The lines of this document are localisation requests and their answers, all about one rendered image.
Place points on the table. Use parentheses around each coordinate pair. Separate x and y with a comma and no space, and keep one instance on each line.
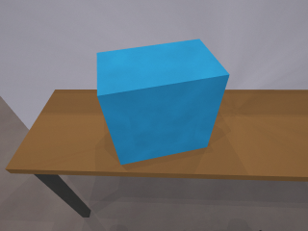
(258,135)

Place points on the carton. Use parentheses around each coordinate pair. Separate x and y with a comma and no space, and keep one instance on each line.
(159,99)

